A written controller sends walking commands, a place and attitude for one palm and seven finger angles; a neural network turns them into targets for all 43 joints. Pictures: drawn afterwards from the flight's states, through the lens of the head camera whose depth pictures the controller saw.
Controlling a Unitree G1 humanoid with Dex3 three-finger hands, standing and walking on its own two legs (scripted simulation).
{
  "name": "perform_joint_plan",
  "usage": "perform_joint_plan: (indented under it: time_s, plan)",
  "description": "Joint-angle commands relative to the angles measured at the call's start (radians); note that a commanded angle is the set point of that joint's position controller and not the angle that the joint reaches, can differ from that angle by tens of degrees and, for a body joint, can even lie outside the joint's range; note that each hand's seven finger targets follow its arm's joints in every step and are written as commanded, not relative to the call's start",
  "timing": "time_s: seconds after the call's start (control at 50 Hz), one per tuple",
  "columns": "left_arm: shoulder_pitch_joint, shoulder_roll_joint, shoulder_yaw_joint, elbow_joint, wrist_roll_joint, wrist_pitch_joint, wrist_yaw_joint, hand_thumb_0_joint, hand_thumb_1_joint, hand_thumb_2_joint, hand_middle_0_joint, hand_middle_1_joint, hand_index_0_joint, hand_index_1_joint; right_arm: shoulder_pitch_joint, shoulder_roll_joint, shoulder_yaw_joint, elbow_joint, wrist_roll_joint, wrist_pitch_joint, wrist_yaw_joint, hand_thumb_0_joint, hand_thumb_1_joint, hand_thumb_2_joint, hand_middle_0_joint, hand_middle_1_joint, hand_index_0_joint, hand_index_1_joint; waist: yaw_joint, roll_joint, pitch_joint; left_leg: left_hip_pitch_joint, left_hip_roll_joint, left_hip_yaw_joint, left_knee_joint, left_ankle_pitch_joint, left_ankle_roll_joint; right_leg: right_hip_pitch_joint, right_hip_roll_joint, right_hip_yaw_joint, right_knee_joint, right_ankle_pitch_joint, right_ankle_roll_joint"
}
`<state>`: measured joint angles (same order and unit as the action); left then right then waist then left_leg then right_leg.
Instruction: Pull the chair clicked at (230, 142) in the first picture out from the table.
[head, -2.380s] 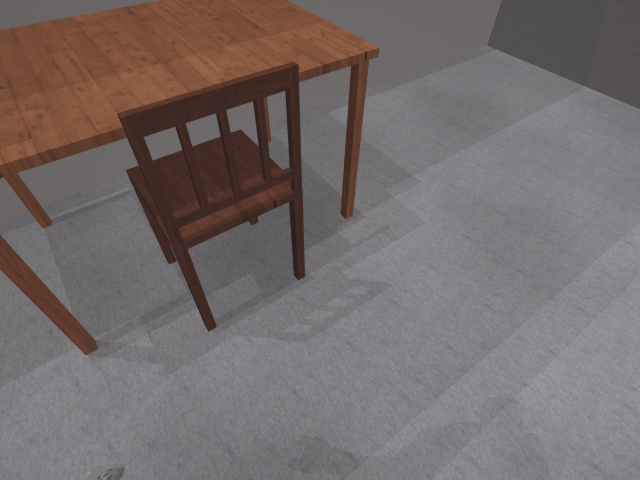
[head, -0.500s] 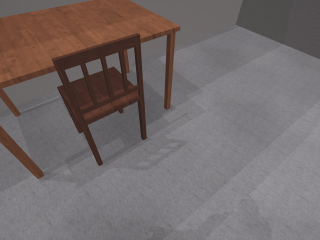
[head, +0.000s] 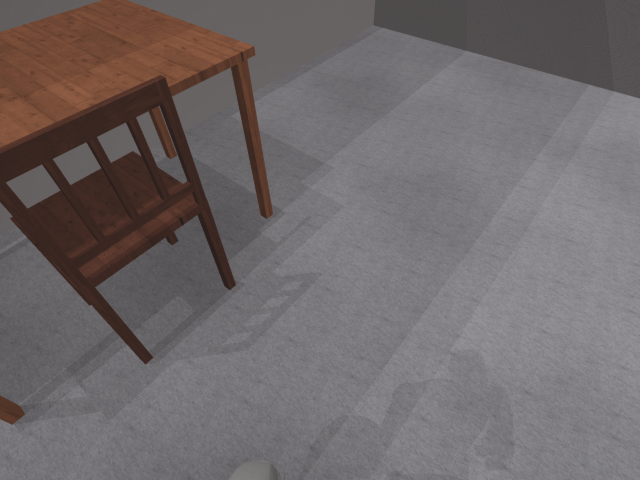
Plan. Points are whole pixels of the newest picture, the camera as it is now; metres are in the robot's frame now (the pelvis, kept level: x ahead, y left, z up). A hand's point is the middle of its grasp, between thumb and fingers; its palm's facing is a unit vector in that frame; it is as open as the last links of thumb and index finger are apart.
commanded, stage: walk to a spot facing it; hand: left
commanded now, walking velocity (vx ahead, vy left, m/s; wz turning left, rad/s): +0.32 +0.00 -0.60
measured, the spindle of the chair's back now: (114, 181) +0.72 +0.56 -0.12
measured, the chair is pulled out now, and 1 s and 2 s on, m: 0.00 0.00 0.00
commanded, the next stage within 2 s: none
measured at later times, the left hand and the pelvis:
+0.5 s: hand (164, 400) +0.26 +0.29 -0.18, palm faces -0.22 -0.96 -0.19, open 7.4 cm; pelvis +0.15 +0.10 +0.00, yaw -19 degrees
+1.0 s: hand (295, 283) +0.51 +0.11 -0.20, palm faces -0.58 -0.80 -0.14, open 7.3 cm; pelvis +0.33 +0.03 -0.03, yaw -36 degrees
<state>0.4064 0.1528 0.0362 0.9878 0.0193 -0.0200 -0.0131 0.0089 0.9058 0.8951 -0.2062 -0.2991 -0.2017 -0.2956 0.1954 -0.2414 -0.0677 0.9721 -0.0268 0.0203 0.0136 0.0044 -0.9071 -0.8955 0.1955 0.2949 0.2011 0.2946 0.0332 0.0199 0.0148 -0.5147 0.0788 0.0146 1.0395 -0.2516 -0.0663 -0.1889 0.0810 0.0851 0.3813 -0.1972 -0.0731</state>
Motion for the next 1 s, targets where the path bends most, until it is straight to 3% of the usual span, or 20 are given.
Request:
perform_joint_plan:
  time_s: [0.0, 0.16, 0.2, 0.22, 0.24, 0.26, 0.28, 0.3, 0.34, 0.38, 0.44, 0.54, 0.7, 0.8, 0.82, 0.84, 0.86, 0.88, 0.9, 0.98]
  plan:
    - [0.072, 0.197, 0.058, -0.037, 0.002, -0.03, 0.011, 0.0, 0.9, 0.9, -0.2, -0.3, -0.2, -0.3, -0.127, -0.058, -0.011, -0.118, 0.0, -0.041, -0.005, 0.0, -0.9, -0.9, 0.2, 0.3, 0.2, 0.3, 0.03, -0.136, 0.016, -0.167, 0.015, -0.007, -0.057, 0.001, -0.011, 0.12, -0.257, 0.346, -0.182, -0.149, -0.102]
    - [0.026, 0.229, 0.07, -0.051, 0.01, -0.021, 0.02, 0.0, 0.9, 0.9, -0.2, -0.3, -0.2, -0.3, -0.156, -0.047, -0.004, -0.169, 0.016, -0.068, -0.007, 0.0, -0.9, -0.9, 0.2, 0.3, 0.2, 0.3, 0.027, -0.173, 0.031, 0.057, -0.041, 0.008, -0.357, -0.084, 0.016, 0.028, -0.252, 0.377, -0.107, -0.015, -0.113]
    - [-0.044, 0.237, 0.077, -0.066, 0.006, -0.017, 0.019, 0.0, 0.9, 0.9, -0.2, -0.3, -0.2, -0.3, -0.036, -0.06, -0.009, -0.138, 0.02, -0.077, -0.016, 0.0, -0.9, -0.9, 0.2, 0.3, 0.2, 0.3, -0.043, -0.151, 0.014, 0.307, -0.054, 0.02, -0.518, -0.013, 0.022, -0.119, -0.207, 0.335, -0.016, -0.029, -0.074]
    - [-0.068, 0.207, 0.075, -0.081, 0.002, -0.015, 0.015, 0.0, 0.9, 0.9, -0.2, -0.3, -0.2, -0.3, 0.076, -0.098, -0.015, -0.1, 0.019, -0.084, -0.031, 0.0, -0.9, -0.9, 0.2, 0.3, 0.2, 0.3, -0.084, -0.077, -0.025, 0.528, -0.029, 0.0, -0.615, -0.022, 0.038, -0.243, -0.131, 0.28, 0.11, -0.024, -0.04]
    - [-0.059, 0.15, 0.069, -0.099, -0.009, -0.011, 0.003, 0.0, 0.9, 0.9, -0.2, -0.3, -0.2, -0.3, 0.207, -0.2, -0.039, -0.065, 0.006, -0.09, -0.044, 0.0, -0.9, -0.9, 0.2, 0.3, 0.2, 0.3, -0.133, 0.17, -0.102, 0.739, 0.203, -0.261, -0.705, -0.233, 0.096, -0.432, -0.011, 0.146, 0.373, -0.172, 0.005]
    - [-0.061, 0.119, 0.065, -0.123, -0.007, -0.02, -0.006, 0.0, 0.9, 0.9, -0.2, -0.3, -0.2, -0.3, 0.285, -0.264, -0.044, -0.06, 0.0, -0.085, -0.042, 0.0, -0.9, -0.9, 0.2, 0.3, 0.2, 0.3, -0.135, 0.306, -0.099, 0.715, 0.429, -0.52, -0.835, -0.364, 0.183, -0.548, 0.015, -0.02, 0.648, -0.381, 0.056]
    - [-0.103, 0.159, 0.073, -0.117, 0.004, -0.016, -0.006, 0.0, 0.9, 0.9, -0.2, -0.3, -0.2, -0.3, 0.218, -0.206, -0.031, -0.072, 0.001, -0.079, -0.04, 0.0, -0.9, -0.9, 0.2, 0.3, 0.2, 0.3, -0.121, 0.194, -0.027, 0.542, 0.434, -0.541, -0.893, -0.476, 0.206, -0.535, -0.057, -0.008, 0.78, -0.336, 0.056]
    - [-0.129, 0.16, 0.073, -0.109, 0.01, -0.011, -0.015, 0.0, 0.9, 0.9, -0.2, -0.3, -0.2, -0.3, 0.165, -0.16, -0.015, -0.083, 0.003, -0.084, -0.04, 0.0, -0.9, -0.9, 0.2, 0.3, 0.2, 0.3, -0.089, 0.138, 0.04, 0.438, 0.397, -0.484, -0.903, -0.452, 0.21, -0.545, -0.1, -0.023, 0.853, -0.262, 0.058]
    - [-0.109, 0.133, 0.075, -0.085, 0.02, 0.009, -0.035, 0.0, 0.9, 0.9, -0.2, -0.3, -0.2, -0.3, 0.087, -0.076, 0.011, -0.084, 0.004, -0.098, -0.04, 0.0, -0.9, -0.9, 0.2, 0.3, 0.2, 0.3, -0.019, 0.084, 0.141, 0.31, 0.292, -0.236, -0.912, -0.256, 0.145, -0.506, -0.152, -0.043, 0.869, -0.111, 0.07]
    - [-0.077, 0.104, 0.07, -0.069, 0.02, 0.029, -0.039, 0.0, 0.9, 0.9, -0.2, -0.3, -0.2, -0.3, 0.104, -0.048, 0.018, -0.066, 0.01, -0.115, -0.046, 0.0, -0.9, -0.9, 0.2, 0.3, 0.2, 0.3, 0.0, 0.113, 0.116, 0.322, 0.232, -0.058, -0.886, -0.008, 0.102, -0.481, -0.159, -0.056, 0.866, -0.011, 0.088]
    - [-0.096, 0.086, 0.066, -0.072, 0.02, 0.041, -0.036, 0.0, 0.9, 0.9, -0.2, -0.3, -0.2, -0.3, 0.188, -0.034, 0.021, -0.026, 0.016, -0.126, -0.053, 0.0, -0.9, -0.9, 0.2, 0.3, 0.2, 0.3, -0.004, 0.097, 0.078, 0.42, 0.21, 0.053, -0.835, 0.295, 0.059, -0.531, -0.151, -0.076, 0.88, 0.049, 0.1]
    - [-0.216, 0.069, 0.059, -0.098, 0.017, 0.053, -0.036, 0.0, 0.9, 0.9, -0.2, -0.3, -0.2, -0.3, 0.288, -0.019, 0.03, 0.029, 0.015, -0.129, -0.06, 0.0, -0.9, -0.9, 0.2, 0.3, 0.2, 0.3, -0.028, 0.083, 0.106, 0.506, 0.219, 0.118, -0.817, 0.492, 0.035, -0.626, -0.151, -0.111, 0.839, 0.097, 0.101]
    - [-0.431, 0.044, 0.033, -0.14, 0.011, 0.042, -0.039, 0.0, 0.9, 0.9, -0.2, -0.3, -0.2, -0.3, 0.414, -0.014, 0.036, 0.098, 0.003, -0.106, -0.065, 0.0, -0.9, -0.9, 0.2, 0.3, 0.2, 0.3, -0.083, 0.071, 0.161, 0.633, 0.232, 0.243, -0.773, 0.808, 0.081, -0.532, -0.1, -0.269, 0.476, 0.019, 0.045]
    - [-0.251, 0.106, 0.053, -0.099, 0.016, 0.016, -0.023, 0.0, 0.9, 0.9, -0.2, -0.3, -0.2, -0.3, 0.386, -0.079, 0.013, 0.076, 0.009, -0.092, -0.058, 0.0, -0.9, -0.9, 0.2, 0.3, 0.2, 0.3, 0.01, 0.19, 0.009, 0.623, 0.241, 0.32, -0.391, 1.293, 0.071, -0.186, 0.018, -0.342, 0.302, -0.105, -0.037]
    - [-0.133, 0.142, 0.065, -0.069, 0.017, 0.004, -0.019, 0.0, 0.9, 0.9, -0.2, -0.3, -0.2, -0.3, 0.332, -0.09, 0.011, 0.052, 0.014, -0.091, -0.052, 0.0, -0.9, -0.9, 0.2, 0.3, 0.2, 0.3, 0.073, 0.205, -0.04, 0.498, 0.25, 0.325, -0.217, 1.144, 0.064, 0.011, -0.005, -0.315, 0.223, -0.066, -0.053]
    - [-0.002, 0.215, 0.08, -0.031, 0.017, -0.005, -0.012, 0.0, 0.9, 0.9, -0.2, -0.3, -0.2, -0.3, 0.301, -0.067, 0.013, 0.023, 0.03, -0.088, -0.039, 0.0, -0.9, -0.9, 0.2, 0.3, 0.2, 0.3, 0.134, 0.108, -0.135, 0.243, 0.215, 0.316, 0.086, 0.743, 0.051, 0.325, -0.142, -0.149, 0.142, 0.053, -0.12]
    - [0.089, 0.293, 0.091, -0.015, -0.001, -0.016, 0.0, 0.0, 0.9, 0.9, -0.2, -0.3, -0.2, -0.3, 0.269, 0.003, 0.02, -0.031, 0.041, -0.098, -0.038, 0.0, -0.9, -0.9, 0.2, 0.3, 0.2, 0.3, 0.128, -0.085, -0.244, -0.097, 0.026, 0.256, 0.426, -0.29, 0.001, 0.552, -0.455, 0.379, 0.083, 0.382, -0.272]
    - [0.06, 0.315, 0.092, -0.021, -0.025, -0.008, 0.01, 0.0, 0.9, 0.9, -0.2, -0.3, -0.2, -0.3, 0.171, -0.011, 0.006, -0.068, 0.026, -0.102, -0.049, 0.0, -0.9, -0.9, 0.2, 0.3, 0.2, 0.3, 0.114, -0.012, -0.165, -0.203, 0.031, 0.083, 0.487, -0.301, 0.022, 0.481, -0.492, 0.381, 0.035, 0.613, -0.308]
    - [0.002, 0.288, 0.093, -0.043, -0.022, -0.01, 0.016, 0.0, 0.9, 0.9, -0.2, -0.3, -0.2, -0.3, 0.164, -0.008, 0.001, -0.088, 0.02, -0.097, -0.047, 0.0, -0.9, -0.9, 0.2, 0.3, 0.2, 0.3, 0.071, -0.008, -0.115, -0.229, 0.063, 0.019, 0.493, -0.214, 0.018, 0.396, -0.475, 0.37, 0.008, 0.499, -0.215]
    - [-0.169, 0.187, 0.061, -0.077, -0.001, -0.036, 0.023, 0.0, 0.9, 0.9, -0.2, -0.3, -0.2, -0.3, 0.181, 0.017, 0.003, -0.054, 0.002, -0.045, -0.033, 0.0, -0.9, -0.9, 0.2, 0.3, 0.2, 0.3, -0.072, 0.007, 0.063, -0.036, 0.127, 0.017, 0.207, -0.098, -0.008, -0.133, -0.322, 0.126, -0.127, 0.198, -0.153]
